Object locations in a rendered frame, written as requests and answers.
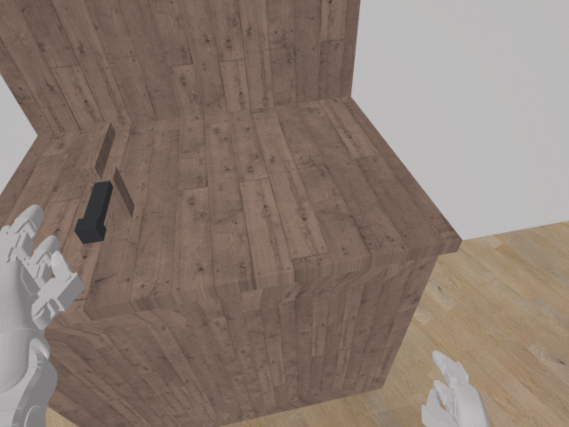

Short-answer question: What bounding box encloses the left robot hand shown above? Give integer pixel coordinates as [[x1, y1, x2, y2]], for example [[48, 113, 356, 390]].
[[0, 205, 84, 336]]

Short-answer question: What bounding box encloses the counter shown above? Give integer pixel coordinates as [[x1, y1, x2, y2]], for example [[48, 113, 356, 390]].
[[0, 0, 462, 427]]

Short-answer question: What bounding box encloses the tap lever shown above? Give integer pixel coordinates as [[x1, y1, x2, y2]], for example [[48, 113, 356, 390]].
[[75, 181, 113, 244]]

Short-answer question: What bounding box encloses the right robot hand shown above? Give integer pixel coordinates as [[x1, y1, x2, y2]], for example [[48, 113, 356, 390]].
[[421, 350, 491, 427]]

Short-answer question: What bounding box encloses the left robot forearm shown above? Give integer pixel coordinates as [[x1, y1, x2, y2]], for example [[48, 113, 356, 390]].
[[0, 328, 58, 427]]

